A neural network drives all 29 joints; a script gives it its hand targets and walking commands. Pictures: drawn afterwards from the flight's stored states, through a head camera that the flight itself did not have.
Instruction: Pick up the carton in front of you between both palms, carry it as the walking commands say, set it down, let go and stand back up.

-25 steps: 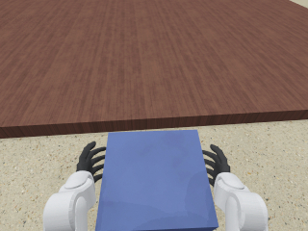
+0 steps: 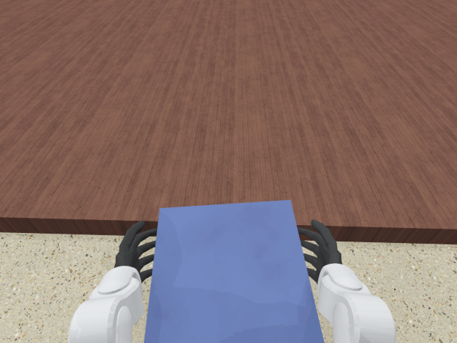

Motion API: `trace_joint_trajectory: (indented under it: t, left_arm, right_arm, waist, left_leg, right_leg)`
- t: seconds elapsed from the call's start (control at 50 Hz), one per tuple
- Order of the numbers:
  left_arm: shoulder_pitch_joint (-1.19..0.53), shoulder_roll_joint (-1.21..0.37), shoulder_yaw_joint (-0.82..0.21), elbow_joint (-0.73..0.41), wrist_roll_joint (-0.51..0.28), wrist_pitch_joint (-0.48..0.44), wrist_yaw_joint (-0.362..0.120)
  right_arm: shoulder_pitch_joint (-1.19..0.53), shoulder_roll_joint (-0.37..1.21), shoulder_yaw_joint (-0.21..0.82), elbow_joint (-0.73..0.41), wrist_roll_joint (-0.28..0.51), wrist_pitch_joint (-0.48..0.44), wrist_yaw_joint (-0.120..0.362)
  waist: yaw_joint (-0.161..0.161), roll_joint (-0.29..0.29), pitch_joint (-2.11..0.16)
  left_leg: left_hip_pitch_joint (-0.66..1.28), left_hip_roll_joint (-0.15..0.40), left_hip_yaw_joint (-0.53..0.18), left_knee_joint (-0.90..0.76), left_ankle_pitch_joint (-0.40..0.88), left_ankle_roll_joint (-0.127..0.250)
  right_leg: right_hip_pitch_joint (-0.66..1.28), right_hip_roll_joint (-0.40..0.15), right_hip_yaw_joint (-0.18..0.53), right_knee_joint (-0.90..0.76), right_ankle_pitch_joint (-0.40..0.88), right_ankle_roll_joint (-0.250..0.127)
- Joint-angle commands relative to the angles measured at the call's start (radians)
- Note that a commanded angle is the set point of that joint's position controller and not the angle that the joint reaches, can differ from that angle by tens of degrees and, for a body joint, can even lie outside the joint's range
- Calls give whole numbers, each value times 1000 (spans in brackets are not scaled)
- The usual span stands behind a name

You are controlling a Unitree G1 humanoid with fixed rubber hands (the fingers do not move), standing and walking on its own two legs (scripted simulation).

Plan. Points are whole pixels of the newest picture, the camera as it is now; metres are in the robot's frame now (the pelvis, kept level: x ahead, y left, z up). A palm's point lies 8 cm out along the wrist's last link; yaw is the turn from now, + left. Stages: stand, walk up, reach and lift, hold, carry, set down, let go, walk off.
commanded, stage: carry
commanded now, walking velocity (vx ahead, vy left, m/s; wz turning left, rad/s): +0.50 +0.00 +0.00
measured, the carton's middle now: (230, 292) +0.22 +0.00 -0.01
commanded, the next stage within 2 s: none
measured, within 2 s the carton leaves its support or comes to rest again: neither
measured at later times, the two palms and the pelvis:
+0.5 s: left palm (162, 100) +0.63 +0.18 +0.12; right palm (288, 104) +0.60 -0.12 +0.13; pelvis +0.33 +0.05 -0.01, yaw -3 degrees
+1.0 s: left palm (190, 52) +0.99 +0.15 +0.09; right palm (279, 53) +1.01 -0.15 +0.08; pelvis +0.64 -0.01 -0.02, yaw +0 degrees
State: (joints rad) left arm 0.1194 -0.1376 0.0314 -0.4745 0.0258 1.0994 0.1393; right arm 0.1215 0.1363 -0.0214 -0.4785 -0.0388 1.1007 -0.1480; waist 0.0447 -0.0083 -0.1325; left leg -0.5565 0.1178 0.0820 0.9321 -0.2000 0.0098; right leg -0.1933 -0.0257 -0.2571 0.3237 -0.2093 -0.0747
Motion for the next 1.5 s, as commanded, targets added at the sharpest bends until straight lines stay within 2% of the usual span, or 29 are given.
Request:
trace_joint_trajectory:
  t: [0.0, 0.18, 0.24, 0.26, 0.28, 0.3, 0.38, 0.48, 0.62, 0.64, 0.68, 0.72, 0.74, 0.76, 0.78, 0.8, 0.88, 1.0, 1.06, 1.12, 1.16, 1.18, 1.2, 1.22, 1.24, 1.26, 1.3, 1.36, 1.48]
  left_arm:
    - [-342, -681, -581, -148, -222, -18, -68]
    - [-403, -510, -509, -248, -219, 34, 14]
    - [-500, -449, -507, -296, -252, 56, 45]
    - [-531, -418, -495, -282, -236, 68, 54]
    - [-546, -407, -483, -302, -241, 80, 64]
    - [-574, -429, -488, -289, -266, 91, 65]
    - [-712, -508, -435, -171, -229, 90, 68]
    - [-873, -530, -405, 34, -191, 60, 75]
    - [-1119, -577, -350, 211, -196, 15, 81]
    - [-1155, -573, -333, 233, -185, 9, 80]
    - [-1201, -577, -310, 278, -202, 2, 78]
    - [-1215, -573, -266, 337, -176, -9, 81]
    - [-1164, -582, -260, 354, -172, -10, 79]
    - [-1193, -584, -262, 338, -195, -12, 71]
    - [-1224, -549, -266, 341, -200, -10, 83]
    - [-1208, -594, -271, 352, -202, -9, 83]
    - [-1343, -745, -367, 161, -258, -60, 53]
    - [-1144, -656, -408, 97, -242, -78, 52]
    - [-1162, -609, -424, 56, -263, -75, 45]
    - [-1122, -581, -404, 62, -252, -72, 38]
    - [-1104, -589, -396, 88, -241, -63, 32]
    - [-1127, -610, -400, 57, -250, -64, 31]
    - [-1140, -593, -385, 35, -230, -69, 38]
    - [-1129, -622, -384, 69, -213, -67, 38]
    - [-1072, -579, -340, 101, -186, -60, 43]
    - [-1048, -575, -310, 136, -160, -60, 53]
    - [-1052, -587, -256, 127, -127, -57, 54]
    - [-1213, -567, -257, 21, -139, -68, 56]
    - [-1225, -493, -254, 162, -91, 27, 94]
  right_arm:
    - [-317, 732, 538, -108, 157, -35, 21]
    - [-420, 550, 523, -265, 231, 38, -16]
    - [-449, 460, 475, -247, 237, 57, -39]
    - [-486, 442, 448, -234, 237, 66, -45]
    - [-514, 397, 435, -227, 244, 70, -53]
    - [-537, 403, 438, -243, 253, 76, -61]
    - [-732, 492, 442, -190, 275, 79, -49]
    - [-879, 504, 391, 15, 237, 53, -50]
    - [-1070, 560, 318, 211, 184, 6, -74]
    - [-1090, 539, 299, 233, 157, 3, -79]
    - [-1171, 553, 290, 245, 175, -11, -86]
    - [-1209, 579, 298, 269, 171, -16, -92]
    - [-1239, 564, 297, 280, 173, -15, -98]
    - [-1289, 589, 297, 259, 175, -12, -101]
    - [-1206, 592, 268, 282, 173, -7, -99]
    - [-1254, 585, 259, 273, 154, -7, -103]
    - [-1284, 703, 269, 220, 175, -51, -76]
    - [-1181, 618, 334, 113, 178, -90, -73]
    - [-1183, 588, 351, 113, 184, -81, -78]
    - [-1099, 605, 343, 164, 165, -71, -89]
    - [-1140, 605, 368, 142, 169, -73, -87]
    - [-1151, 640, 372, 116, 198, -76, -83]
    - [-1197, 648, 409, 74, 214, -80, -74]
    - [-1220, 639, 413, 76, 225, -78, -71]
    - [-1132, 645, 430, 131, 243, -72, -72]
    - [-1116, 641, 441, 120, 257, -62, -66]
    - [-1197, 708, 514, 49, 326, -71, -52]
    - [-1260, 800, 548, 65, 397, -54, -9]
    - [-1193, 650, 413, 264, 336, 47, -9]
  waist:
    - [-31, -102, -59]
    - [-23, -152, 29]
    - [-71, -87, -114]
    - [-100, -20, -179]
    - [-90, 253, -279]
    - [-72, 355, -255]
    - [-75, 54, -239]
    - [-56, 129, -180]
    - [-109, 117, -133]
    - [-69, 200, -156]
    - [-53, 196, -170]
    - [44, 52, -292]
    - [87, -30, -332]
    - [71, -208, -315]
    - [35, -383, -458]
    - [27, -237, -483]
    - [13, -35, -360]
    - [88, -80, -338]
    - [32, -20, -217]
    - [-13, -139, -216]
    - [-92, -249, -318]
    - [-151, -250, -429]
    - [-240, -218, -551]
    - [-235, 151, -626]
    - [-216, 355, -692]
    - [-202, 229, -671]
    - [-209, 31, -506]
    - [-148, -58, -364]
    - [-121, 87, -236]
  left_leg:
    - [-111, -2, 30, -164, 97, -13]
    - [-9, -45, 120, -369, 206, 35]
    - [371, -170, 229, -444, 62, 42]
    - [576, -104, 122, -418, -7, 48]
    - [759, 211, -424, -539, -204, 190]
    - [752, 277, -654, -704, -160, 225]
    - [582, 207, -294, -657, 70, 162]
    - [518, 141, -119, -719, 7, 150]
    - [613, 61, 1, -652, 354, 153]
    - [629, 78, 33, -608, 395, 151]
    - [607, 70, 45, -518, 536, 137]
    - [517, 32, 118, -136, 621, 89]
    - [301, -16, 104, 81, 384, 54]
    - [98, -111, 60, 266, -152, 39]
    - [-118, -213, -41, 535, -329, 25]
    - [-195, -142, -120, 649, -265, 58]
    - [-348, -73, -97, 649, -156, 77]
    - [-848, -56, -86, 1050, -387, 120]
    - [-778, -13, 4, 833, -347, 90]
    - [-229, -75, 156, 364, -178, 126]
    - [-6, -196, 230, 220, -141, 173]
    - [144, -237, 212, 96, -125, 162]
    - [360, -239, 76, -117, -77, 168]
    - [627, 40, -528, -387, 116, 320]
    - [754, 191, -902, -477, 503, 474]
    - [884, 177, -775, -343, 598, 442]
    - [828, 134, -659, -339, 397, 319]
    - [634, 117, -489, -442, 237, 223]
    - [557, 20, -153, -571, 582, 186]
  right_leg:
    - [160, -249, 216, -216, 5, -50]
    - [239, -209, 78, -124, 368, -39]
    - [185, -133, -24, 280, 621, 6]
    - [25, -121, 18, 501, 470, 18]
    - [-269, 1, 29, 832, 139, 68]
    - [-410, 58, 170, 999, -235, 63]
    - [-440, -90, 275, 962, -108, 4]
    - [-495, -84, 203, 764, 21, 35]
    - [-488, -40, 120, 380, 150, 29]
    - [-437, -37, 96, 410, 136, 7]
    - [-347, 5, 70, 346, 124, -8]
    - [7, 75, 12, 178, 195, -29]
    - [273, 12, 94, 188, 189, -14]
    - [367, -151, 383, 184, 500, 20]
    - [544, -361, 840, 62, 380, -197]
    - [542, -372, 864, 30, 171, -265]
    - [425, -273, 568, 88, 230, -173]
    - [626, -323, 556, 76, 293, -209]
    - [435, -232, 444, -38, 144, -144]
    - [125, -132, 166, -161, 739, -124]
    - [209, -138, 119, 68, 1456, -98]
    - [265, -153, 113, 242, 1569, -87]
    - [237, -126, 129, 575, 1472, -43]
    - [-114, 55, 184, 1025, 573, 48]
    - [-343, 232, 382, 1430, -81, 70]
    - [-542, 167, 488, 1607, -146, 20]
    - [-751, 100, 444, 1545, -215, -19]
    - [-694, -4, 381, 1238, -267, -24]
    - [-553, -1, 175, 595, 84, 15]
